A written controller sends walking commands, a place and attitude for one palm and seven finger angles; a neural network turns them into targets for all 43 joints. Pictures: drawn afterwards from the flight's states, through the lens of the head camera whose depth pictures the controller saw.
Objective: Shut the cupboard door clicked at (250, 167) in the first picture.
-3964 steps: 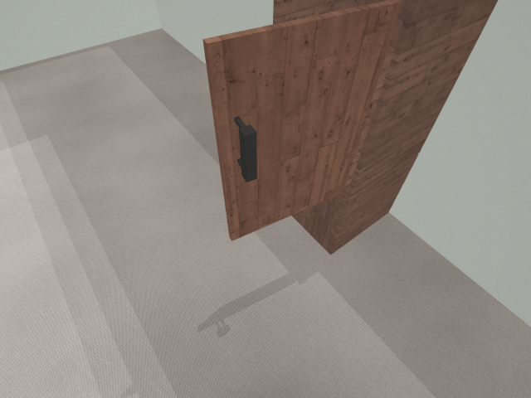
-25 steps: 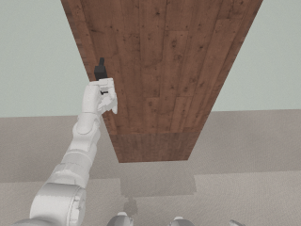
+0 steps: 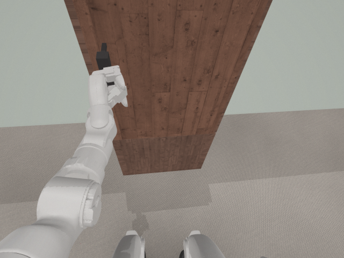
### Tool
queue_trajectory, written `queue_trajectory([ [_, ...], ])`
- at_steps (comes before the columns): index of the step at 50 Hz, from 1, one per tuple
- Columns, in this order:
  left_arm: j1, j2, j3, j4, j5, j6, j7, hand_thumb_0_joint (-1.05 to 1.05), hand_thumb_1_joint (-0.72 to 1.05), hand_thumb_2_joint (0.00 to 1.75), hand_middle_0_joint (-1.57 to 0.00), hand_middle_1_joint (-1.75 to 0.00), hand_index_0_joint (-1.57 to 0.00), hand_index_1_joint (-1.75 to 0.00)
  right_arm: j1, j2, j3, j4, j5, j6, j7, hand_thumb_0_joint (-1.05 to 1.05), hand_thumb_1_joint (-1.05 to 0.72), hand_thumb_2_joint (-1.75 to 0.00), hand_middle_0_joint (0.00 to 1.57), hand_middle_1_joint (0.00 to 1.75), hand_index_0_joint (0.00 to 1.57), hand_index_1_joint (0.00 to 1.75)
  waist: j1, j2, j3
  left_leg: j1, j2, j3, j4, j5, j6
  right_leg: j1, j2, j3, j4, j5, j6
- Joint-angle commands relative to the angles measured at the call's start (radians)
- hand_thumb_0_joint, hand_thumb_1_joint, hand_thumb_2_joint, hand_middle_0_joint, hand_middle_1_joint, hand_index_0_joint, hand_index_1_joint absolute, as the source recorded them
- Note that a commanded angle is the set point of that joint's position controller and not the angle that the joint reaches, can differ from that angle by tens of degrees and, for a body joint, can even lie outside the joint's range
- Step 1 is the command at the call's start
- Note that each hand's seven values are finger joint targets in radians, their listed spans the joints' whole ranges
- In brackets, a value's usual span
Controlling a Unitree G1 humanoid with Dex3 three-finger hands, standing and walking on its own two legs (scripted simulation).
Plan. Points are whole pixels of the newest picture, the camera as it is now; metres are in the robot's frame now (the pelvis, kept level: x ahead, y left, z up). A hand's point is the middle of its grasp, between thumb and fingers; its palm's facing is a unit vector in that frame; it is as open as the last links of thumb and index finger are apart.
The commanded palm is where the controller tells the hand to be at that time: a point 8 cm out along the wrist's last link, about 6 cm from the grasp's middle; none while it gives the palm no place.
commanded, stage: pull the fist back off the door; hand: left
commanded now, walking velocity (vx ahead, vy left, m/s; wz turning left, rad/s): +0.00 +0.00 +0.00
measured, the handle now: (108, 71) +0.56 +0.13 +0.10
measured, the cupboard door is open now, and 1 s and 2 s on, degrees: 0 0 0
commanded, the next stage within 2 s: draw the hand back to the body in 0.66 s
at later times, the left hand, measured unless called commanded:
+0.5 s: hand (135, 99) +0.46 +0.06 +0.09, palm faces +0.05 -1.00 +0.01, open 3.1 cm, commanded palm +0.42 +0.11 +0.10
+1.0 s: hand (125, 109) +0.40 +0.08 +0.13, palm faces +0.05 -1.00 -0.03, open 3.1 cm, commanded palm +0.37 +0.14 +0.13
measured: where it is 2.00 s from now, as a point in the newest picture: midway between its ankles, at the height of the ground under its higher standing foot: outside the picture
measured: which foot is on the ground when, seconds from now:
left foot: down 0.00-1.00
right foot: down 0.00-1.00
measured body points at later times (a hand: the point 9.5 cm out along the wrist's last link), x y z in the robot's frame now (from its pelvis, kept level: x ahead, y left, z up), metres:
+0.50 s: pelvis +0.04 +0.00 +0.02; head +0.09 -0.01 +0.46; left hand +0.46 +0.11 +0.10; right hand +0.09 -0.26 -0.10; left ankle +0.09 +0.11 -0.67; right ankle +0.06 -0.12 -0.67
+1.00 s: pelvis +0.09 -0.03 +0.04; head +0.11 -0.05 +0.49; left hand +0.39 +0.13 +0.13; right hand +0.26 -0.25 -0.06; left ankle +0.09 +0.11 -0.67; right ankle +0.06 -0.12 -0.67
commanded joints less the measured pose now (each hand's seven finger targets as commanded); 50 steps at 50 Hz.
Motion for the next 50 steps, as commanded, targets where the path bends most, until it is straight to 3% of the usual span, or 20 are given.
queue_trajectory([
  [1,-0.606,0.096,-0.035,-0.234,0.039,-0.079,-0.033,0.0,0.9,0.9,-1.3,-1.5,-1.3,-1.5,0.061,-0.161,-0.065,-0.097,-0.005,-0.034,0.001,0.0,-0.9,-0.9,0.2,0.3,0.2,0.3,-0.065,0.041,-0.34,0.304,-0.005,-0.049,-0.19,-0.297,0.01,-0.001,0.021,0.025,-0.194,-0.133,-0.006],
  [4,-0.559,0.079,-0.019,-0.207,-0.007,-0.057,-0.051,0.0,0.9,0.9,-1.3,-1.5,-1.3,-1.5,0.053,-0.161,-0.064,-0.105,0.001,-0.033,0.003,0.0,-0.9,-0.9,0.2,0.3,0.2,0.3,-0.046,0.017,-0.317,0.273,-0.008,-0.04,-0.194,-0.309,0.006,0.027,0.021,0.029,-0.207,-0.162,-0.006],
  [6,-0.52,0.148,0.053,-0.201,-0.015,-0.052,-0.046,0.0,0.9,0.9,-1.3,-1.5,-1.3,-1.5,0.056,-0.167,-0.064,-0.111,0.0,-0.03,0.0,0.0,-0.9,-0.9,0.2,0.3,0.2,0.3,-0.023,0.004,-0.332,0.25,-0.011,-0.031,-0.19,-0.3,0.009,0.055,0.021,0.035,-0.206,-0.172,-0.005],
  [7,-0.528,0.13,0.039,-0.232,-0.011,-0.056,-0.044,0.0,0.9,0.9,-1.3,-1.5,-1.3,-1.5,0.056,-0.16,-0.061,-0.118,-0.002,-0.031,0.004,0.0,-0.9,-0.9,0.2,0.3,0.2,0.3,-0.022,0.022,-0.354,0.252,-0.012,-0.026,-0.189,-0.285,0.01,0.066,0.018,0.035,-0.199,-0.157,-0.003],
  [10,-0.46,0.108,0.034,-0.266,0.008,-0.07,-0.032,0.0,0.9,0.9,-1.3,-1.5,-1.3,-1.5,0.057,-0.153,-0.068,-0.13,-0.006,-0.024,0.015,0.0,-0.9,-0.9,0.2,0.3,0.2,0.3,-0.007,-0.014,-0.347,0.253,-0.008,-0.018,-0.19,-0.264,0.015,0.088,0.019,0.035,-0.208,-0.157,-0.002],
  [14,-0.341,0.044,0.004,-0.338,-0.001,-0.076,-0.035,0.0,0.9,0.9,-1.3,-1.5,-1.3,-1.5,0.046,-0.145,-0.076,-0.153,-0.001,-0.016,0.022,0.0,-0.9,-0.9,0.2,0.3,0.2,0.3,0.022,-0.007,-0.338,0.292,-0.006,-0.007,-0.209,-0.256,0.013,0.111,0.023,0.032,-0.224,-0.156,-0.006],
  [15,-0.295,0.066,0.031,-0.355,-0.006,-0.071,-0.031,0.0,0.9,0.9,-1.3,-1.5,-1.3,-1.5,0.042,-0.148,-0.078,-0.158,0.001,-0.011,0.02,0.0,-0.9,-0.9,0.2,0.3,0.2,0.3,0.032,-0.041,-0.333,0.29,-0.003,-0.003,-0.214,-0.245,0.014,0.133,0.024,0.032,-0.233,-0.157,-0.006],
  [16,-0.256,0.082,0.045,-0.389,-0.009,-0.07,-0.03,0.0,0.9,0.9,-1.3,-1.5,-1.3,-1.5,0.039,-0.148,-0.077,-0.167,0.002,-0.008,0.017,0.0,-0.9,-0.9,0.2,0.3,0.2,0.3,0.044,-0.027,-0.34,0.297,-0.004,0.003,-0.219,-0.223,0.016,0.156,0.026,0.034,-0.235,-0.139,-0.006],
  [22,-0.034,0.033,0.005,-0.638,-0.003,-0.061,-0.014,0.0,0.9,0.9,-1.3,-1.5,-1.3,-1.5,0.01,-0.126,-0.079,-0.205,0.007,0.006,0.015,0.0,-0.9,-0.9,0.2,0.3,0.2,0.3,0.078,-0.029,-0.346,0.38,0.008,0.029,-0.229,-0.027,0.021,0.252,0.031,0.026,-0.243,0.036,-0.009],
  [23,0.006,-0.02,-0.045,-0.675,-0.003,-0.056,-0.018,0.0,0.9,0.9,-1.3,-1.5,-1.3,-1.5,0.006,-0.12,-0.08,-0.211,0.006,0.006,0.017,0.0,-0.9,-0.9,0.2,0.3,0.2,0.3,0.074,-0.034,-0.34,0.406,0.01,0.03,-0.228,0.016,0.02,0.254,0.033,0.019,-0.239,0.078,-0.009],
  [26,0.13,-0.014,-0.05,-0.766,-0.005,-0.037,-0.022,0.0,0.9,0.9,-1.3,-1.5,-1.3,-1.5,-0.009,-0.117,-0.081,-0.222,0.008,0.011,0.014,0.0,-0.9,-0.9,0.2,0.3,0.2,0.3,0.093,-0.026,-0.333,0.432,0.01,0.041,-0.223,0.097,0.02,0.296,0.032,0.022,-0.236,0.174,-0.008],
  [28,0.231,-0.062,-0.091,-0.838,-0.008,-0.022,-0.031,0.0,0.9,0.9,-1.3,-1.5,-1.3,-1.5,-0.023,-0.105,-0.083,-0.232,0.012,0.013,0.018,0.0,-0.9,-0.9,0.2,0.3,0.2,0.3,0.107,-0.03,-0.34,0.464,0.011,0.041,-0.223,0.171,0.016,0.325,0.029,0.016,-0.224,0.256,-0.011],
  [30,0.272,-0.104,-0.143,-0.894,-0.011,0.001,-0.041,0.0,0.9,0.9,-1.3,-1.5,-1.3,-1.5,-0.038,-0.099,-0.08,-0.238,0.014,0.017,0.02,0.0,-0.9,-0.9,0.2,0.3,0.2,0.3,0.096,-0.027,-0.313,0.478,0.01,0.043,-0.217,0.204,0.016,0.329,0.024,0.014,-0.225,0.301,-0.008],
  [31,0.268,-0.09,-0.14,-0.917,-0.007,0.009,-0.041,0.0,0.9,0.9,-1.3,-1.5,-1.3,-1.5,-0.039,-0.1,-0.08,-0.238,0.014,0.018,0.015,0.0,-0.9,-0.9,0.2,0.3,0.2,0.3,0.092,-0.033,-0.306,0.485,0.011,0.04,-0.212,0.226,0.018,0.33,0.025,0.017,-0.222,0.324,-0.008],
  [38,0.381,-0.15,-0.21,-1.019,0.005,0.055,-0.051,0.0,0.9,0.9,-1.3,-1.5,-1.3,-1.5,-0.08,-0.076,-0.075,-0.248,0.015,0.031,0.012,0.0,-0.9,-0.9,0.2,0.3,0.2,0.3,0.099,-0.031,-0.31,0.52,0.004,0.035,-0.188,0.309,0.015,0.355,0.012,0.019,-0.204,0.429,-0.007],
  [39,0.377,-0.141,-0.201,-1.028,0.002,0.061,-0.052,0.0,0.9,0.9,-1.3,-1.5,-1.3,-1.5,-0.085,-0.076,-0.075,-0.25,0.015,0.033,0.01,0.0,-0.9,-0.9,0.2,0.3,0.2,0.3,0.098,-0.049,-0.305,0.512,0.001,0.037,-0.186,0.297,0.016,0.363,0.009,0.024,-0.209,0.437,-0.004],
  [41,0.495,-0.049,-0.114,-1.079,-0.003,0.08,-0.058,0.0,0.9,0.9,-1.3,-1.5,-1.3,-1.5,-0.093,-0.079,-0.072,-0.272,0.015,0.045,0.003,0.0,-0.9,-0.9,0.2,0.3,0.2,0.3,0.148,-0.059,-0.346,0.517,-0.007,0.047,-0.202,0.332,0.02,0.453,0.009,0.04,-0.218,0.51,-0.006],
  [44,0.602,-0.032,-0.098,-1.2,-0.022,0.115,-0.087,0.0,0.9,0.9,-1.3,-1.5,-1.3,-1.5,-0.119,-0.061,-0.061,-0.304,0.028,0.061,-0.002,0.0,-0.9,-0.9,0.2,0.3,0.2,0.3,0.164,-0.061,-0.34,0.538,-0.009,0.056,-0.233,0.359,0.019,0.535,-0.004,0.047,-0.241,0.607,0.002],
  [47,0.68,-0.025,-0.095,-1.265,-0.044,0.158,-0.124,0.0,0.9,0.9,-1.3,-1.5,-1.3,-1.5,-0.142,-0.056,-0.047,-0.318,0.036,0.07,-0.012,0.0,-0.9,-0.9,0.2,0.3,0.2,0.3,0.154,-0.079,-0.267,0.529,-0.014,0.061,-0.264,0.316,0.022,0.566,-0.016,0.056,-0.279,0.647,0.018],
  [50,0.711,-0.017,-0.088,-1.301,-0.069,0.196,-0.161,0.0,0.9,0.9,-1.3,-1.5,-1.3,-1.5,-0.164,-0.061,-0.04,-0.323,0.042,0.063,-0.023,0.0,-0.9,-0.9,0.2,0.3,0.2,0.3,0.142,-0.078,-0.19,0.538,-0.015,0.055,-0.292,0.244,0.023,0.544,-0.012,0.053,-0.325,0.548,0.022],
])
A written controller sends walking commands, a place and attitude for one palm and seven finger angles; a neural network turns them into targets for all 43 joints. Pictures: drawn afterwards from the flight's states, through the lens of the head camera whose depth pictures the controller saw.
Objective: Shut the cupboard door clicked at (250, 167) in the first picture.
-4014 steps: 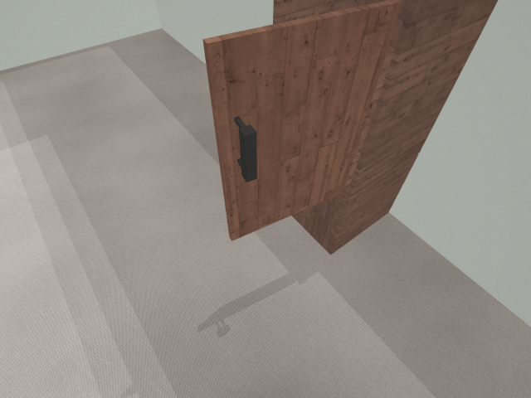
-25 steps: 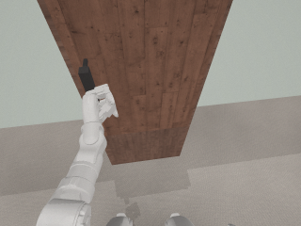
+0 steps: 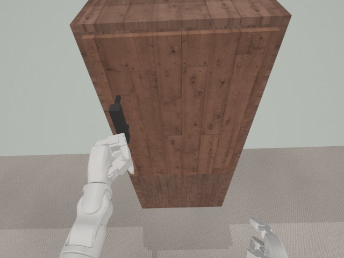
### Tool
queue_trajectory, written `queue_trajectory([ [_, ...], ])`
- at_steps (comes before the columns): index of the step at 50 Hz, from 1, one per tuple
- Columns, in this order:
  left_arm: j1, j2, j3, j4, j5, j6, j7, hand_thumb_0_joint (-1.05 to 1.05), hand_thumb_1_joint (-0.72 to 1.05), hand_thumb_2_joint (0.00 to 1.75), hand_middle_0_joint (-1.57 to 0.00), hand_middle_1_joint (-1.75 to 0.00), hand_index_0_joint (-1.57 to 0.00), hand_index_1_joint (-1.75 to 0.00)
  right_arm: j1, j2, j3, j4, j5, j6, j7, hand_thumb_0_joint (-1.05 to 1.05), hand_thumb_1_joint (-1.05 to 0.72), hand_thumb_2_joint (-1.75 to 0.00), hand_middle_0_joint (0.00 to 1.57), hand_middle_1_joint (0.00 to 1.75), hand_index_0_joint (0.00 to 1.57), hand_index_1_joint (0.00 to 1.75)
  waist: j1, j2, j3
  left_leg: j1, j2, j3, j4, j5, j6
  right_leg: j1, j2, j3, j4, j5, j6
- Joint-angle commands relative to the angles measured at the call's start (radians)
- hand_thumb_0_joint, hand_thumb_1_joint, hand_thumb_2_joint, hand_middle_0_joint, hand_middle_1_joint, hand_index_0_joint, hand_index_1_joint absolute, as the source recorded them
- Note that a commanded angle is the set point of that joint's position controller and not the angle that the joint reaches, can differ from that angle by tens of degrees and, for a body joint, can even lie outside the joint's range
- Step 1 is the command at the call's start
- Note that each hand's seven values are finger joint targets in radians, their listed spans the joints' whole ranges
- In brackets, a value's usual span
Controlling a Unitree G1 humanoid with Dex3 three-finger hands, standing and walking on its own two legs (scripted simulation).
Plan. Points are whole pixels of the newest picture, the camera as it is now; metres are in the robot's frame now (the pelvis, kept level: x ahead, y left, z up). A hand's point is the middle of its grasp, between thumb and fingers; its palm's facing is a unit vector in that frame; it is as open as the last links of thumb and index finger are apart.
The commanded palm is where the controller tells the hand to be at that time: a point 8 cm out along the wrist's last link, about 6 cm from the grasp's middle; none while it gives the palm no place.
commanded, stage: draw the hand back to the body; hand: left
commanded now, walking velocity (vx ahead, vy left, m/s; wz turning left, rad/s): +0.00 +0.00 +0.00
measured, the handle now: (121, 119) +0.46 +0.17 +0.06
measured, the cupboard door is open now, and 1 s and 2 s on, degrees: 0 0 0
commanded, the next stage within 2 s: step back with the hand held close in 1.36 s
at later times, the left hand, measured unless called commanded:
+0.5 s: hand (72, 181) +0.23 +0.20 +0.14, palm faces +0.18 -0.94 -0.27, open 3.2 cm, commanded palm +0.19 +0.25 +0.16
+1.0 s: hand out of the picture +0.19 +0.30 +0.20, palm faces +0.46 -0.80 -0.39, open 6.2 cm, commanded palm +0.14 +0.33 +0.21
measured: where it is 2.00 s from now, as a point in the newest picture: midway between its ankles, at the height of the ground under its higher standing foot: outside the picture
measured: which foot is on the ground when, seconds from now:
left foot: down 0.00-1.00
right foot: down 0.00-1.00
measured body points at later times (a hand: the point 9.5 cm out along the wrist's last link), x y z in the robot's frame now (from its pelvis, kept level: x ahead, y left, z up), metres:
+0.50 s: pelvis -0.01 +0.01 +0.03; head -0.03 -0.02 +0.48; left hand +0.22 +0.25 +0.15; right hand +0.17 -0.22 -0.06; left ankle +0.00 +0.14 -0.70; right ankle -0.03 -0.09 -0.70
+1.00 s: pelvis -0.01 +0.03 +0.04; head -0.03 +0.01 +0.49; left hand +0.16 +0.34 +0.22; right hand +0.19 -0.17 -0.05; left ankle +0.00 +0.14 -0.70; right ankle -0.03 -0.09 -0.70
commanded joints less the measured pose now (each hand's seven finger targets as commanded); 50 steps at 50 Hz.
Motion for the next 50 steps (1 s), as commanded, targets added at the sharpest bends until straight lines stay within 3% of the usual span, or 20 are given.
queue_trajectory([
  [1,-0.16,0.095,0.063,-0.302,-0.036,-0.016,-0.055,0.0,0.9,0.9,-1.3,-1.5,-1.3,-1.5,-0.052,-0.11,-0.037,-0.149,0.007,-0.05,-0.022,0.0,-0.9,-0.9,0.2,0.3,0.2,0.3,-0.018,-0.12,-0.181,0.139,-0.021,0.042,-0.084,0.305,0.055,0.175,-0.038,0.013,-0.158,0.619,0.055],
  [3,-0.143,0.109,0.074,-0.34,-0.052,-0.003,-0.081,0.0,0.9,0.9,-1.3,-1.5,-1.3,-1.5,-0.067,-0.111,-0.032,-0.149,0.01,-0.063,-0.028,0.0,-0.9,-0.9,0.2,0.3,0.2,0.3,-0.014,-0.075,-0.178,0.152,-0.025,0.039,-0.096,0.284,0.054,0.175,-0.04,0.014,-0.171,0.579,0.052],
  [9,-0.086,0.167,0.137,-0.401,-0.097,0.023,-0.128,0.0,0.9,0.9,-1.3,-1.5,-1.3,-1.5,-0.093,-0.115,-0.023,-0.142,0.019,-0.103,-0.045,0.0,-0.9,-0.9,0.2,0.3,0.2,0.3,-0.004,-0.078,-0.145,0.173,-0.029,0.031,-0.129,0.246,0.055,0.183,-0.042,0.017,-0.215,0.479,0.051],
  [14,-0.038,0.215,0.192,-0.458,-0.12,0.052,-0.154,0.0,0.9,0.9,-1.16,-1.35,-1.16,-1.35,-0.113,-0.119,-0.022,-0.141,0.028,-0.132,-0.056,0.0,-0.9,-0.9,0.2,0.3,0.2,0.3,0.013,-0.063,-0.118,0.195,-0.03,0.033,-0.159,0.228,0.057,0.192,-0.04,0.021,-0.25,0.414,0.048],
  [15,-0.017,0.348,0.185,-0.446,0.004,0.065,-0.093,0.0,0.9,0.9,-1.13,-1.32,-1.13,-1.32,-0.133,-0.109,-0.022,-0.116,0.016,-0.116,-0.072,0.0,-0.9,-0.9,0.2,0.3,0.2,0.3,0.023,-0.073,-0.066,0.193,-0.024,0.022,-0.201,0.214,0.061,0.205,-0.085,0.078,-0.319,0.411,0.058],
  [16,0.019,0.338,0.214,-0.446,0.006,0.079,-0.064,0.0,0.9,0.9,-1.11,-1.29,-1.11,-1.29,-0.135,-0.106,-0.023,-0.118,0.014,-0.109,-0.078,0.0,-0.9,-0.9,0.2,0.3,0.2,0.3,0.025,-0.1,-0.056,0.203,-0.024,0.022,-0.211,0.221,0.064,0.227,-0.088,0.079,-0.342,0.395,0.06],
  [17,0.024,0.292,0.165,-0.488,0.019,0.082,-0.055,0.0,0.9,0.9,-1.08,-1.26,-1.08,-1.26,-0.151,-0.099,-0.016,-0.121,0.012,-0.105,-0.081,0.0,-0.9,-0.9,0.2,0.3,0.2,0.3,0.021,-0.062,-0.056,0.245,-0.023,0.026,-0.232,0.235,0.067,0.237,-0.084,0.062,-0.343,0.397,0.056],
  [20,0.065,0.309,0.185,-0.499,0.034,0.098,-0.027,0.0,0.9,0.9,-1.0,-1.17,-1.0,-1.17,-0.162,-0.098,-0.008,-0.111,0.009,-0.101,-0.087,0.0,-0.9,-0.9,0.2,0.3,0.2,0.3,0.022,-0.033,-0.006,0.307,-0.016,0.029,-0.286,0.234,0.068,0.227,-0.058,0.027,-0.38,0.324,0.042],
  [23,0.1,0.327,0.213,-0.522,0.037,0.1,-0.014,0.0,0.9,0.9,-0.92,-1.08,-0.92,-1.08,-0.172,-0.101,-0.006,-0.106,0.006,-0.103,-0.092,0.0,-0.9,-0.9,0.2,0.3,0.2,0.3,0.028,-0.062,0.007,0.344,-0.01,0.025,-0.328,0.226,0.068,0.249,-0.049,0.015,-0.416,0.267,0.037],
  [24,0.101,0.32,0.208,-0.534,0.039,0.101,-0.013,0.0,0.9,0.9,-0.89,-1.05,-0.89,-1.05,-0.18,-0.1,-0.006,-0.106,0.005,-0.106,-0.093,0.0,-0.9,-0.9,0.2,0.3,0.2,0.3,0.027,-0.034,0.017,0.358,-0.01,0.028,-0.341,0.217,0.068,0.248,-0.049,0.016,-0.427,0.251,0.036],
  [26,0.115,0.354,0.247,-0.551,0.044,0.099,-0.003,0.0,0.9,0.9,-0.83,-0.99,-0.83,-0.99,-0.18,-0.107,-0.008,-0.094,0.002,-0.115,-0.094,0.0,-0.9,-0.9,0.2,0.3,0.2,0.3,0.034,-0.033,0.023,0.379,-0.006,0.022,-0.36,0.229,0.067,0.259,-0.042,0.007,-0.444,0.255,0.032],
  [29,0.132,0.339,0.247,-0.595,0.048,0.093,0.002,0.0,0.9,0.9,-0.75,-0.9,-0.75,-0.9,-0.182,-0.102,-0.004,-0.091,0.001,-0.127,-0.091,0.0,-0.9,-0.9,0.2,0.3,0.2,0.3,0.034,0.016,0.021,0.404,-0.003,0.016,-0.392,0.241,0.06,0.283,-0.039,-0.006,-0.442,0.264,0.027],
  [31,0.176,0.373,0.293,-0.591,0.048,0.095,0.008,0.0,0.9,0.9,-0.69,-0.84,-0.69,-0.84,-0.18,-0.108,-0.007,-0.079,-0.003,-0.134,-0.089,0.0,-0.9,-0.9,0.2,0.3,0.2,0.3,0.043,0.013,0.027,0.411,0.0,0.013,-0.405,0.264,0.06,0.299,-0.036,-0.007,-0.453,0.292,0.026],
  [32,0.189,0.359,0.29,-0.607,0.046,0.095,0.007,0.0,0.9,0.9,-0.67,-0.81,-0.67,-0.81,-0.178,-0.104,-0.007,-0.082,-0.002,-0.135,-0.088,0.0,-0.9,-0.9,0.2,0.3,0.2,0.3,0.041,-0.003,0.018,0.416,0.003,0.014,-0.409,0.281,0.06,0.317,-0.039,-0.01,-0.446,0.31,0.027],
  [41,0.293,0.429,0.417,-0.695,0.046,0.094,0.016,0.0,0.9,0.9,-0.42,-0.54,-0.42,-0.54,-0.178,-0.112,-0.019,-0.064,-0.006,-0.154,-0.073,0.0,-0.9,-0.9,0.2,0.3,0.2,0.3,0.058,0.031,0.025,0.43,0.012,0.011,-0.426,0.366,0.049,0.352,-0.031,-0.016,-0.456,0.386,0.024],
  [44,0.303,0.422,0.432,-0.707,0.042,0.094,0.019,0.0,0.9,0.9,-0.34,-0.45,-0.34,-0.45,-0.174,-0.107,-0.019,-0.065,-0.002,-0.153,-0.071,0.0,-0.9,-0.9,0.2,0.3,0.2,0.3,0.056,0.032,0.044,0.419,0.013,0.006,-0.437,0.348,0.043,0.354,-0.033,-0.022,-0.452,0.361,0.023],
  [46,0.323,0.463,0.487,-0.705,0.043,0.093,0.023,0.0,0.9,0.9,-0.28,-0.39,-0.28,-0.39,-0.176,-0.115,-0.024,-0.061,-0.002,-0.158,-0.073,0.0,-0.9,-0.9,0.2,0.3,0.2,0.3,0.065,0.037,0.047,0.425,0.014,0.01,-0.437,0.353,0.045,0.351,-0.029,-0.02,-0.463,0.366,0.023],
  [47,0.319,0.444,0.473,-0.717,0.039,0.09,0.023,0.0,0.9,0.9,-0.25,-0.36,-0.25,-0.36,-0.173,-0.108,-0.022,-0.064,-0.001,-0.158,-0.073,0.0,-0.9,-0.9,0.2,0.3,0.2,0.3,0.06,0.038,0.05,0.418,0.015,0.004,-0.443,0.348,0.042,0.359,-0.033,-0.024,-0.455,0.355,0.021],
  [49,0.332,0.463,0.507,-0.723,0.038,0.086,0.026,0.0,0.9,0.9,-0.2,-0.3,-0.2,-0.3,-0.171,-0.11,-0.027,-0.061,0.0,-0.161,-0.073,0.0,-0.9,-0.9,0.2,0.3,0.2,0.3,0.064,0.043,0.043,0.423,0.016,0.005,-0.441,0.353,0.041,0.36,-0.031,-0.022,-0.455,0.36,0.021],
  [50,0.333,0.431,0.476,-0.705,0.04,0.088,0.023,0.0,0.9,0.9,-0.2,-0.3,-0.2,-0.3,-0.17,-0.111,-0.024,-0.058,0.0,-0.161,-0.07,0.0,-0.9,-0.9,0.2,0.3,0.2,0.3,0.058,0.044,0.07,0.414,0.014,0.004,-0.444,0.34,0.04,0.346,-0.03,-0.024,-0.458,0.346,0.022],
])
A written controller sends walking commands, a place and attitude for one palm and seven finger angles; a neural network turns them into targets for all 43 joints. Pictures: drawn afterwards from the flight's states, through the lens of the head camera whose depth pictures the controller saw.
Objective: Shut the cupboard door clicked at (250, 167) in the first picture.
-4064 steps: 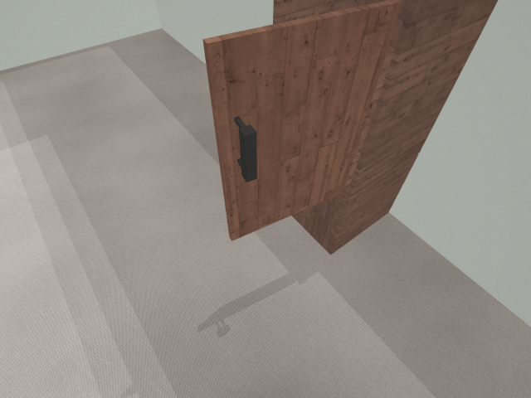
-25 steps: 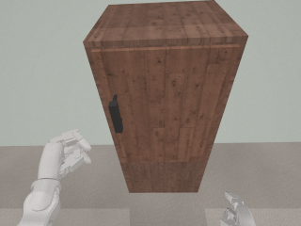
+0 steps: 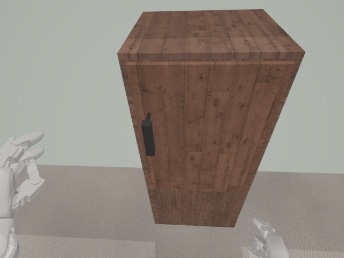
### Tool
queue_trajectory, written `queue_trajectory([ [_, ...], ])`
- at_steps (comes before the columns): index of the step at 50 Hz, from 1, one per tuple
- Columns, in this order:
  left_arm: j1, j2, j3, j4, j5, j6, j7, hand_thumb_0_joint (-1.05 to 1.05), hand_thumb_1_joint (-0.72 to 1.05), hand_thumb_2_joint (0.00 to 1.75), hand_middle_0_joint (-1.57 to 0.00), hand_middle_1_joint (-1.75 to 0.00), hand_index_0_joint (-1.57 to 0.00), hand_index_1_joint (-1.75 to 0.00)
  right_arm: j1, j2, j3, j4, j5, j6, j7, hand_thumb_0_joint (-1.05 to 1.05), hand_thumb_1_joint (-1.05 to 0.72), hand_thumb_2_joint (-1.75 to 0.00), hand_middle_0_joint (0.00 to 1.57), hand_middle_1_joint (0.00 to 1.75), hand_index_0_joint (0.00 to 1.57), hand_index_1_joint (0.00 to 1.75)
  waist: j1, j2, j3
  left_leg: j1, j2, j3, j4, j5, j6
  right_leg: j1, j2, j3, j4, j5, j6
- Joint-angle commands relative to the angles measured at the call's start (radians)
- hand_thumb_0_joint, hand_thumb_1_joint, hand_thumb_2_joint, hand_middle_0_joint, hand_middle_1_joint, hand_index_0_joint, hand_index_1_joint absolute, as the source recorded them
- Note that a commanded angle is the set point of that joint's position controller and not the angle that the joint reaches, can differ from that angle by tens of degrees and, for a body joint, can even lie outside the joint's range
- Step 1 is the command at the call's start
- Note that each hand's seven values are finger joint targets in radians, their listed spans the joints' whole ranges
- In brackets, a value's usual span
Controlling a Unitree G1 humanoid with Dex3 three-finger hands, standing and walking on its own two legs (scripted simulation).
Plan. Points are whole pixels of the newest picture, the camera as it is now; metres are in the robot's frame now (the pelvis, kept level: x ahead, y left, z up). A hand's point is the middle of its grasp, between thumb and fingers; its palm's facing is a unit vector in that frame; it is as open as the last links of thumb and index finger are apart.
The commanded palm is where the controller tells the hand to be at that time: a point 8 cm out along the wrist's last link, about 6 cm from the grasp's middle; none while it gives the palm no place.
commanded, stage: draw the hand back to the body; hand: left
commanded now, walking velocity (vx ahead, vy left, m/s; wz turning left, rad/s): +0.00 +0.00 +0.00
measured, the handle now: (149, 134) +0.47 +0.14 +0.02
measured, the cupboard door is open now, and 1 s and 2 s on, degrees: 0 0 0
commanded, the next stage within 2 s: step back with the hand held close in 0.36 s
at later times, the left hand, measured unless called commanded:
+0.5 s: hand (46, 184) +0.19 +0.25 +0.16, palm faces +0.46 -0.80 -0.38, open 7.4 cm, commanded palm +0.14 +0.29 +0.17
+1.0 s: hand (28, 196) +0.16 +0.27 +0.16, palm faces +0.40 -0.79 -0.47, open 7.4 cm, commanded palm +0.10 +0.31 +0.17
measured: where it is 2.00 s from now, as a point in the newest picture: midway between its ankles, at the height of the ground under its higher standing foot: outside the picture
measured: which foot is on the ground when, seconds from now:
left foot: down 0.00-1.00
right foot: down 0.00-1.00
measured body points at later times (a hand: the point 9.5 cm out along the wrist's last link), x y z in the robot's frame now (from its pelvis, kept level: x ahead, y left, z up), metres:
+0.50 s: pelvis +0.00 -0.01 +0.00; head -0.03 -0.04 +0.45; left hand +0.16 +0.29 +0.18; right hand +0.18 -0.23 -0.09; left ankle +0.00 +0.10 -0.74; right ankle -0.02 -0.12 -0.74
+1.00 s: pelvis -0.04 +0.01 -0.01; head -0.05 +0.01 +0.44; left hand +0.13 +0.31 +0.19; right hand +0.13 -0.24 -0.08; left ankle +0.00 +0.10 -0.74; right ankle -0.02 -0.12 -0.74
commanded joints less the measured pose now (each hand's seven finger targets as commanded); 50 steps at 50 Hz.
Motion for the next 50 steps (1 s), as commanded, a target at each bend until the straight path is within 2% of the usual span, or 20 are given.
queue_trajectory([
  [1,-0.102,0.157,0.106,-0.195,0.004,-0.069,0.01,0.0,0.9,0.9,-0.2,-0.3,-0.2,-0.3,-0.137,-0.108,-0.049,-0.162,-0.001,-0.067,-0.001,0.0,-0.9,-0.9,0.2,0.3,0.2,0.3,-0.009,0.007,-0.024,0.03,0.046,-0.012,-0.086,0.176,-0.003,-0.073,0.005,-0.041,-0.067,0.158,-0.021],
  [2,-0.109,0.14,0.086,-0.195,0.003,-0.068,0.01,0.0,0.9,0.9,-0.2,-0.3,-0.2,-0.3,-0.133,-0.108,-0.049,-0.163,-0.001,-0.068,0.001,0.0,-0.9,-0.9,0.2,0.3,0.2,0.3,-0.014,0.006,-0.017,0.025,0.047,-0.013,-0.09,0.175,-0.003,-0.069,0.001,-0.043,-0.06,0.155,-0.021],
  [8,-0.122,0.179,0.115,-0.217,0.004,-0.071,0.017,0.0,0.9,0.9,-0.2,-0.3,-0.2,-0.3,-0.137,-0.111,-0.053,-0.163,-0.004,-0.068,-0.004,0.0,-0.9,-0.9,0.2,0.3,0.2,0.3,-0.003,-0.019,-0.062,0.035,0.039,-0.01,-0.085,0.177,0.005,-0.046,-0.001,-0.037,-0.064,0.165,-0.02],
  [11,-0.109,0.211,0.148,-0.231,0.008,-0.076,0.021,0.0,0.9,0.9,-0.2,-0.3,-0.2,-0.3,-0.143,-0.109,-0.053,-0.156,-0.005,-0.075,-0.007,0.0,-0.9,-0.9,0.2,0.3,0.2,0.3,0.006,0.028,-0.063,0.034,0.038,-0.006,-0.082,0.188,0.002,-0.038,-0.001,-0.035,-0.068,0.178,-0.023],
  [12,-0.116,0.194,0.131,-0.25,0.007,-0.079,0.021,0.0,0.9,0.9,-0.2,-0.3,-0.2,-0.3,-0.141,-0.102,-0.05,-0.159,-0.006,-0.075,-0.007,0.0,-0.9,-0.9,0.2,0.3,0.2,0.3,0.001,0.036,-0.078,0.034,0.036,-0.006,-0.082,0.19,0.0,-0.025,-0.005,-0.037,-0.06,0.18,-0.023],
  [21,-0.085,0.189,0.137,-0.194,-0.001,-0.074,0.015,0.0,0.9,0.9,-0.2,-0.3,-0.2,-0.3,-0.147,-0.104,-0.056,-0.153,-0.002,-0.072,-0.009,0.0,-0.9,-0.9,0.2,0.3,0.2,0.3,0.0,-0.009,-0.015,0.031,0.039,0.009,-0.079,0.159,0.006,-0.07,0.001,-0.028,-0.096,0.15,-0.015],
  [22,-0.095,0.167,0.116,-0.2,-0.002,-0.077,0.013,0.0,0.9,0.9,-0.2,-0.3,-0.2,-0.3,-0.145,-0.1,-0.055,-0.157,-0.001,-0.069,-0.009,0.0,-0.9,-0.9,0.2,0.3,0.2,0.3,-0.005,-0.015,-0.024,0.034,0.039,0.008,-0.082,0.154,0.007,-0.064,-0.002,-0.028,-0.09,0.141,-0.015],
  [24,-0.103,0.174,0.119,-0.203,-0.001,-0.079,0.013,0.0,0.9,0.9,-0.2,-0.3,-0.2,-0.3,-0.15,-0.1,-0.054,-0.159,-0.001,-0.07,-0.009,0.0,-0.9,-0.9,0.2,0.3,0.2,0.3,-0.003,0.008,-0.015,0.033,0.037,0.01,-0.083,0.133,0.008,-0.074,-0.002,-0.024,-0.096,0.12,-0.015],
  [25,-0.188,0.283,0.22,-0.266,0.011,-0.122,0.026,0.0,0.9,0.9,-0.2,-0.3,-0.2,-0.3,-0.137,-0.127,-0.066,-0.185,0.003,-0.051,-0.004,0.0,-0.9,-0.9,0.2,0.3,0.2,0.3,-0.04,-0.008,0.005,-0.043,0.051,-0.02,-0.022,0.074,0.03,-0.142,-0.058,0.07,-0.152,0.133,-0.019],
  [26,-0.167,0.299,0.243,-0.233,0.013,-0.139,0.03,0.0,0.9,0.9,-0.2,-0.3,-0.2,-0.3,-0.138,-0.117,-0.065,-0.173,0.0,-0.044,-0.008,0.0,-0.9,-0.9,0.2,0.3,0.2,0.3,-0.038,-0.042,0.005,-0.045,0.042,-0.03,0.009,0.058,0.028,-0.16,-0.089,0.101,-0.172,0.133,-0.032],
  [27,-0.064,0.215,0.168,-0.181,0.011,-0.144,0.023,0.0,0.9,0.9,-0.2,-0.3,-0.2,-0.3,-0.135,-0.113,-0.068,-0.162,-0.004,-0.033,-0.008,0.0,-0.9,-0.9,0.2,0.3,0.2,0.3,-0.051,-0.082,-0.007,-0.046,0.042,-0.028,0.038,0.085,0.026,-0.179,-0.11,0.097,-0.165,0.151,-0.038],
  [29,0.008,0.189,0.145,-0.169,0.009,-0.151,0.021,0.0,0.9,0.9,-0.2,-0.3,-0.2,-0.3,-0.122,-0.12,-0.08,-0.164,-0.004,-0.013,-0.002,0.0,-0.9,-0.9,0.2,0.3,0.2,0.3,-0.056,-0.085,-0.055,-0.046,0.049,-0.024,0.058,0.129,0.021,-0.178,-0.125,0.096,-0.135,0.206,-0.041],
  [32,0.041,0.215,0.168,-0.2,0.008,-0.164,0.03,0.0,0.9,0.9,-0.2,-0.3,-0.2,-0.3,-0.117,-0.128,-0.09,-0.171,-0.004,0.006,-0.008,0.0,-0.9,-0.9,0.2,0.3,0.2,0.3,-0.06,-0.035,-0.122,-0.037,0.071,-0.026,0.035,0.242,0.016,-0.144,-0.111,0.057,-0.064,0.306,-0.031],
  [36,0.041,0.267,0.212,-0.258,0.006,-0.166,0.043,0.0,0.9,0.9,-0.2,-0.3,-0.2,-0.3,-0.122,-0.137,-0.098,-0.195,-0.001,0.029,-0.022,0.0,-0.9,-0.9,0.2,0.3,0.2,0.3,-0.056,-0.012,-0.174,-0.036,0.096,-0.041,0.015,0.416,0.015,-0.099,-0.073,0.027,0.014,0.418,-0.012],
  [38,0.05,0.256,0.201,-0.263,0.003,-0.16,0.046,0.0,0.9,0.9,-0.2,-0.3,-0.2,-0.3,-0.115,-0.133,-0.097,-0.21,0.002,0.042,-0.023,0.0,-0.9,-0.9,0.2,0.3,0.2,0.3,-0.057,-0.028,-0.183,-0.059,0.104,-0.045,0.013,0.442,0.015,-0.073,-0.066,0.026,0.038,0.442,-0.008],
  [41,0.072,0.274,0.222,-0.273,0.002,-0.158,0.053,0.0,0.9,0.9,-0.2,-0.3,-0.2,-0.3,-0.115,-0.139,-0.102,-0.218,0.002,0.051,-0.026,0.0,-0.9,-0.9,0.2,0.3,0.2,0.3,-0.056,-0.024,-0.178,-0.094,0.108,-0.051,-0.003,0.377,0.017,-0.075,-0.061,0.033,0.041,0.397,-0.006],
  [43,0.084,0.251,0.203,-0.281,0.003,-0.158,0.055,0.0,0.9,0.9,-0.2,-0.3,-0.2,-0.3,-0.11,-0.138,-0.099,-0.225,0.004,0.052,-0.024,0.0,-0.9,-0.9,0.2,0.3,0.2,0.3,-0.059,-0.011,-0.157,-0.15,0.117,-0.066,-0.027,0.306,0.019,-0.071,-0.052,0.035,0.048,0.329,-0.004],
  [46,0.092,0.278,0.233,-0.3,0.009,-0.171,0.062,0.0,0.9,0.9,-0.2,-0.3,-0.2,-0.3,-0.106,-0.148,-0.104,-0.225,0.001,0.045,-0.024,0.0,-0.9,-0.9,0.2,0.3,0.2,0.3,-0.058,0.018,-0.136,-0.241,0.126,-0.087,-0.063,0.153,0.031,-0.053,-0.04,0.039,0.05,0.237,-0.002],
  [47,0.099,0.251,0.211,-0.297,0.008,-0.175,0.061,0.0,0.9,0.9,-0.2,-0.3,-0.2,-0.3,-0.102,-0.137,-0.098,-0.227,0.001,0.043,-0.023,0.0,-0.9,-0.9,0.2,0.3,0.2,0.3,-0.062,0.012,-0.127,-0.277,0.126,-0.093,-0.071,0.098,0.034,-0.045,-0.042,0.041,0.052,0.207,-0.002],
  [50,0.089,0.245,0.215,-0.285,0.017,-0.19,0.067,0.0,0.9,0.9,-0.2,-0.3,-0.2,-0.3,-0.09,-0.141,-0.1,-0.226,0.0,0.032,-0.021,0.0,-0.9,-0.9,0.2,0.3,0.2,0.3,-0.069,0.004,-0.08,-0.377,0.125,-0.106,-0.093,-0.139,0.047,-0.054,-0.04,0.062,0.034,0.095,-0.004],
])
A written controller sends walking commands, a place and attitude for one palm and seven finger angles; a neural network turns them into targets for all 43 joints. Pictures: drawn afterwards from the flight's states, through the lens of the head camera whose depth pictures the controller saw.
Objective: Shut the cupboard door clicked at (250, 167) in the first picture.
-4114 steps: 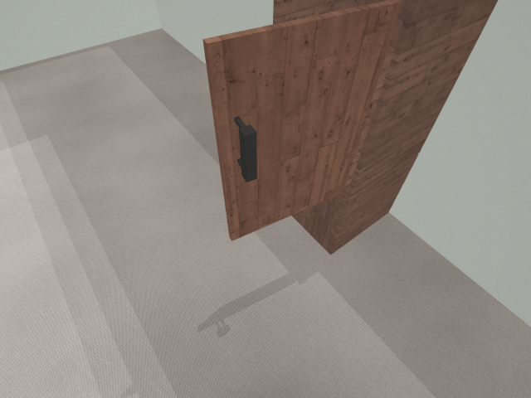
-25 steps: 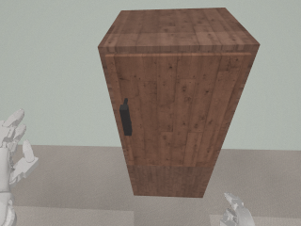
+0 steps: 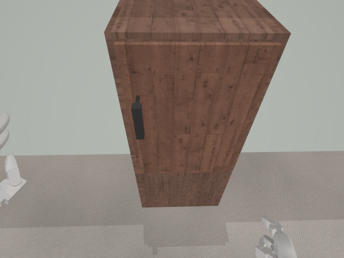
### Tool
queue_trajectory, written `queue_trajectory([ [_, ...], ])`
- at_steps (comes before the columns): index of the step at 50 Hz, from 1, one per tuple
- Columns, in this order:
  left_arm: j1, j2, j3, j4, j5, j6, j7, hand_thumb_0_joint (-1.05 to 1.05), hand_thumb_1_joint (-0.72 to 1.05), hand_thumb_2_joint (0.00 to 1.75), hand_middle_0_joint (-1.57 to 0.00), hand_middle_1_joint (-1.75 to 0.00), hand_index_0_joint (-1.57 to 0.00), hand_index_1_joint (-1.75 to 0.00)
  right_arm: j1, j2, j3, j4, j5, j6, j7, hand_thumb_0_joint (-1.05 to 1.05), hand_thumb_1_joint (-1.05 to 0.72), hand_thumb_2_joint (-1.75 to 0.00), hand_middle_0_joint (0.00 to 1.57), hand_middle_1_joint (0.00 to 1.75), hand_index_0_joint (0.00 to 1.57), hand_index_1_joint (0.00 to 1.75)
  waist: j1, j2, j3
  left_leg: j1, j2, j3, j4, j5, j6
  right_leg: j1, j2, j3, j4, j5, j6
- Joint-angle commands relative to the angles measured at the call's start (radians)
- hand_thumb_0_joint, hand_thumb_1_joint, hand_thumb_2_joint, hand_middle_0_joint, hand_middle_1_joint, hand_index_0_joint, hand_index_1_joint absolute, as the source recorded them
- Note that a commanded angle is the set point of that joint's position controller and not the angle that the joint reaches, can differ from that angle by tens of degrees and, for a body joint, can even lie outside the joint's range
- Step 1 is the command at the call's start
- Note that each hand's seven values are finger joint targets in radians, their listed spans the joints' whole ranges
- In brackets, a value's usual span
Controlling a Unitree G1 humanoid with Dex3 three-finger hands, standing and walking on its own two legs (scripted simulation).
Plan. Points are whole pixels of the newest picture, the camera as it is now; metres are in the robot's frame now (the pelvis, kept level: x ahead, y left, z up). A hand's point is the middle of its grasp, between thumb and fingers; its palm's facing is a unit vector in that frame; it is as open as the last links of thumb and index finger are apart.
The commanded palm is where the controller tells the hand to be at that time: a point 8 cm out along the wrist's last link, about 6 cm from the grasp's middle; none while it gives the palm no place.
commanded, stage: step back with the hand held close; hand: left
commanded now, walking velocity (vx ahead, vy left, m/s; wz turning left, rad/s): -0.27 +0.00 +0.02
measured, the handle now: (139, 117) +0.51 +0.13 +0.03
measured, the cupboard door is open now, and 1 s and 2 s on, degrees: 0 0 0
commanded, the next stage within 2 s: stop stepping back and stand still in 0.80 s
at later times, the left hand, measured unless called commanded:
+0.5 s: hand out of the picture +0.13 +0.27 +0.17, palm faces +0.49 -0.77 -0.40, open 7.4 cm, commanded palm +0.06 +0.31 +0.18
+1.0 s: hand out of the picture +0.04 +0.25 +0.18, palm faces +0.35 -0.80 -0.48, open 7.4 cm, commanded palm +0.00 +0.29 +0.18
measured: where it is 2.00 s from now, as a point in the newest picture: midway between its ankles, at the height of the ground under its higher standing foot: outside the picture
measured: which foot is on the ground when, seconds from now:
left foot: down 0.00-0.92, up 0.94-1.00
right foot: down 0.00-0.52, up 0.54-0.72, down 0.74-1.00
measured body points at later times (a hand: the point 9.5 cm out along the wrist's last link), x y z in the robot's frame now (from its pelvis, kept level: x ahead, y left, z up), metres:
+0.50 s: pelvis -0.06 +0.00 -0.02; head -0.07 +0.02 +0.43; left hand +0.09 +0.31 +0.20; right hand +0.10 -0.24 -0.09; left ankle +0.02 +0.10 -0.73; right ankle +0.02 -0.13 -0.74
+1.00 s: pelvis -0.15 +0.00 -0.01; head -0.17 +0.03 +0.44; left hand +0.02 +0.29 +0.21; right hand +0.00 -0.25 -0.07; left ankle -0.04 +0.10 -0.72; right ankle -0.18 -0.13 -0.74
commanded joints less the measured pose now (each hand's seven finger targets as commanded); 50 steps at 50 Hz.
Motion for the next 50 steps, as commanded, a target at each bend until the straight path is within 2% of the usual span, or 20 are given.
queue_trajectory([
  [1,-0.013,0.179,0.157,-0.177,0.011,-0.082,0.028,0.0,0.9,0.9,-0.2,-0.3,-0.2,-0.3,-0.085,-0.137,-0.052,-0.154,-0.008,-0.068,-0.006,0.0,-0.9,-0.9,0.2,0.3,0.2,0.3,0.009,0.057,-0.059,-0.203,0.121,-0.133,-0.183,-0.226,0.033,0.152,-0.043,0.049,-0.023,0.014,-0.022],
  [5,-0.068,0.151,0.131,-0.205,0.027,-0.103,0.032,0.0,0.9,0.9,-0.2,-0.3,-0.2,-0.3,-0.073,-0.137,-0.05,-0.15,-0.011,-0.093,-0.006,0.0,-0.9,-0.9,0.2,0.3,0.2,0.3,0.002,0.088,-0.035,-0.282,0.135,-0.156,-0.202,-0.373,0.048,0.153,-0.021,0.049,0.002,-0.079,-0.018],
  [11,-0.108,0.176,0.164,-0.245,0.047,-0.126,0.037,0.0,0.9,0.9,-0.2,-0.3,-0.2,-0.3,-0.062,-0.146,-0.055,-0.134,-0.023,-0.136,-0.01,0.0,-0.9,-0.9,0.2,0.3,0.2,0.3,0.006,0.169,-0.06,-0.401,0.187,-0.215,-0.261,-0.49,0.077,0.254,0.034,0.034,0.152,-0.013,-0.007],
  [13,-0.103,0.154,0.152,-0.247,0.049,-0.131,0.035,0.0,0.9,0.9,-0.2,-0.3,-0.2,-0.3,-0.055,-0.137,-0.054,-0.132,-0.023,-0.144,-0.004,0.0,-0.9,-0.9,0.2,0.3,0.2,0.3,0.004,0.137,-0.054,-0.434,0.174,-0.199,-0.216,-0.506,0.077,0.257,0.022,0.065,0.145,-0.028,-0.016],
  [15,-0.096,0.155,0.154,-0.24,0.046,-0.134,0.036,0.0,0.9,0.9,-0.2,-0.3,-0.2,-0.3,-0.045,-0.128,-0.058,-0.128,-0.024,-0.143,0.004,0.0,-0.9,-0.9,0.2,0.3,0.2,0.3,0.0,0.045,-0.033,-0.382,0.116,-0.135,-0.084,-0.454,0.049,0.138,-0.039,0.155,0.031,-0.098,-0.047],
  [18,-0.097,0.168,0.137,-0.243,0.031,-0.131,0.047,0.0,0.9,0.9,-0.2,-0.3,-0.2,-0.3,-0.039,-0.099,-0.054,-0.099,-0.03,-0.132,0.021,0.0,-0.9,-0.9,0.2,0.3,0.2,0.3,-0.006,-0.139,-0.043,-0.13,0.033,-0.042,0.189,-0.229,-0.026,-0.151,-0.22,0.316,-0.182,-0.208,-0.138],
  [20,-0.106,0.178,0.134,-0.234,0.027,-0.125,0.06,0.0,0.9,0.9,-0.2,-0.3,-0.2,-0.3,-0.05,-0.09,-0.053,-0.085,-0.027,-0.117,0.029,0.0,-0.9,-0.9,0.2,0.3,0.2,0.3,-0.009,-0.178,-0.06,-0.045,0.026,-0.029,0.305,-0.179,-0.035,-0.228,-0.281,0.308,-0.22,-0.188,-0.168],
  [22,-0.088,0.187,0.147,-0.23,0.027,-0.124,0.063,0.0,0.9,0.9,-0.2,-0.3,-0.2,-0.3,-0.056,-0.085,-0.048,-0.083,-0.027,-0.106,0.026,0.0,-0.9,-0.9,0.2,0.3,0.2,0.3,-0.013,-0.121,-0.055,-0.022,0.05,-0.048,0.175,-0.149,-0.027,-0.217,-0.238,0.224,-0.158,-0.113,-0.136],
  [24,-0.082,0.192,0.159,-0.255,0.025,-0.132,0.06,0.0,0.9,0.9,-0.2,-0.3,-0.2,-0.3,-0.067,-0.114,-0.054,-0.096,-0.022,-0.106,0.013,0.0,-0.9,-0.9,0.2,0.3,0.2,0.3,-0.012,0.018,-0.033,-0.079,0.102,-0.118,-0.054,-0.142,0.005,-0.17,-0.083,0.107,-0.05,-0.13,-0.054],
  [26,-0.065,0.216,0.211,-0.267,0.034,-0.158,0.055,0.0,0.9,0.9,-0.2,-0.3,-0.2,-0.3,-0.088,-0.139,-0.065,-0.105,-0.019,-0.131,0.0,0.0,-0.9,-0.9,0.2,0.3,0.2,0.3,-0.001,0.243,-0.078,-0.349,0.282,-0.304,-0.341,-0.506,0.074,0.112,0.067,0.0,0.269,-0.134,0.001],
  [27,-0.059,0.185,0.209,-0.248,0.04,-0.161,0.046,0.0,0.9,0.9,-0.2,-0.3,-0.2,-0.3,-0.078,-0.138,-0.071,-0.107,-0.03,-0.14,-0.004,0.0,-0.9,-0.9,0.2,0.3,0.2,0.3,0.003,0.282,-0.078,-0.467,0.354,-0.371,-0.401,-0.578,0.112,0.198,0.094,-0.002,0.422,-0.106,0.006],
  [30,-0.086,0.154,0.171,-0.273,0.032,-0.159,0.031,0.0,0.9,0.9,-0.2,-0.3,-0.2,-0.3,-0.068,-0.122,-0.079,-0.084,-0.04,-0.165,0.013,0.0,-0.9,-0.9,0.2,0.3,0.2,0.3,0.007,0.141,-0.083,-0.277,0.324,-0.268,-0.254,-0.278,0.109,0.071,0.065,0.031,0.367,-0.176,-0.006],
  [33,-0.069,0.121,0.115,-0.266,0.018,-0.161,0.018,0.0,0.9,0.9,-0.2,-0.3,-0.2,-0.3,-0.063,-0.115,-0.061,-0.06,-0.041,-0.192,0.023,0.0,-0.9,-0.9,0.2,0.3,0.2,0.3,0.001,0.178,-0.08,-0.125,0.283,-0.224,-0.224,-0.147,0.073,0.027,0.068,0.0,0.144,-0.17,-0.006],
  [37,-0.124,0.158,0.123,-0.299,0.015,-0.182,0.006,0.0,0.9,0.9,-0.2,-0.3,-0.2,-0.3,-0.061,-0.115,-0.055,-0.024,-0.05,-0.2,0.025,0.0,-0.9,-0.9,0.2,0.3,0.2,0.3,0.001,0.176,-0.168,0.055,0.23,-0.152,-0.147,0.168,0.026,0.03,0.051,0.01,-0.039,0.049,-0.011],
  [39,-0.121,0.19,0.147,-0.332,0.008,-0.194,0.01,0.0,0.9,0.9,-0.2,-0.3,-0.2,-0.3,-0.057,-0.092,-0.059,-0.026,-0.043,-0.19,0.023,0.0,-0.9,-0.9,0.2,0.3,0.2,0.3,0.002,0.115,-0.302,0.239,0.186,-0.058,-0.037,0.449,-0.002,-0.002,0.001,0.048,-0.048,0.298,-0.002],
  [41,-0.03,0.256,0.209,-0.339,-0.008,-0.178,0.006,0.0,0.9,0.9,-0.2,-0.3,-0.2,-0.3,-0.081,-0.088,-0.066,-0.067,-0.028,-0.176,0.024,0.0,-0.9,-0.9,0.2,0.3,0.2,0.3,0.003,0.008,-0.355,0.258,0.137,0.002,0.009,0.329,-0.026,-0.009,-0.033,0.046,-0.037,0.342,0.025],
  [44,0.05,0.262,0.223,-0.285,-0.017,-0.168,0.007,0.0,0.9,0.9,-0.2,-0.3,-0.2,-0.3,-0.114,-0.072,-0.051,-0.105,-0.024,-0.142,0.025,0.0,-0.9,-0.9,0.2,0.3,0.2,0.3,-0.011,-0.036,-0.152,0.122,0.058,0.038,0.107,-0.072,-0.062,-0.192,-0.15,0.162,-0.19,-0.001,-0.041],
  [46,0.043,0.3,0.262,-0.262,-0.006,-0.158,0.026,0.0,0.9,0.9,-0.2,-0.3,-0.2,-0.3,-0.102,-0.086,-0.06,-0.091,-0.039,-0.125,0.02,0.0,-0.9,-0.9,0.2,0.3,0.2,0.3,-0.008,-0.071,-0.066,0.111,0.017,0.011,0.302,-0.116,-0.082,-0.343,-0.244,0.264,-0.267,-0.131,-0.14],
  [48,0.032,0.217,0.199,-0.157,-0.002,-0.121,0.038,0.0,0.9,0.9,-0.2,-0.3,-0.2,-0.3,-0.066,-0.067,-0.04,-0.079,-0.034,-0.106,0.012,0.0,-0.9,-0.9,0.2,0.3,0.2,0.3,-0.019,-0.1,0.004,0.004,0.046,-0.047,0.295,-0.12,-0.064,-0.269,-0.229,0.227,-0.229,-0.137,-0.154],
  [50,-0.067,0.186,0.143,-0.106,0.004,-0.107,0.042,0.0,0.9,0.9,-0.2,-0.3,-0.2,-0.3,-0.049,-0.098,-0.035,-0.079,-0.026,-0.116,-0.001,0.0,-0.9,-0.9,0.2,0.3,0.2,0.3,-0.032,-0.072,0.095,0.039,0.058,-0.071,0.079,-0.103,-0.043,-0.286,-0.134,0.143,-0.205,-0.243,-0.092],
])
